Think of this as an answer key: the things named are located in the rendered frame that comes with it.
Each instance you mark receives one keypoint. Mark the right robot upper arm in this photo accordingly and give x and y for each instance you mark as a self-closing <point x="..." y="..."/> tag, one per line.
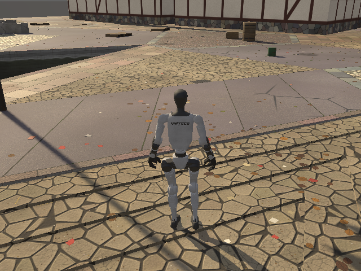
<point x="200" y="128"/>

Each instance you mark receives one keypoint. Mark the left robot forearm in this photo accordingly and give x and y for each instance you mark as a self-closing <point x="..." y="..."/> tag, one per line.
<point x="154" y="149"/>

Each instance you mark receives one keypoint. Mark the robot right foot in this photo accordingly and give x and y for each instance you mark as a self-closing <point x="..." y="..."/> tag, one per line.
<point x="195" y="225"/>

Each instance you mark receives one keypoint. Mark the left robot upper arm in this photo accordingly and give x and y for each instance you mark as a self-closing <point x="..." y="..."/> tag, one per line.
<point x="160" y="128"/>

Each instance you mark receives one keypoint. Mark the right robot hand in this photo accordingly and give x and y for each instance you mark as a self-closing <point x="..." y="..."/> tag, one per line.
<point x="211" y="162"/>

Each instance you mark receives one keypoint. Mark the right robot shin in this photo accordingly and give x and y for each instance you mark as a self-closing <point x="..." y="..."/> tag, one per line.
<point x="194" y="202"/>

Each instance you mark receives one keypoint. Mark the left robot hand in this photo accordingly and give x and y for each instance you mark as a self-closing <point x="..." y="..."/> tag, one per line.
<point x="155" y="160"/>

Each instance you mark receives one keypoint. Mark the right robot forearm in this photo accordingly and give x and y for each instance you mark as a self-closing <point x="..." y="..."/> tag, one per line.
<point x="208" y="150"/>

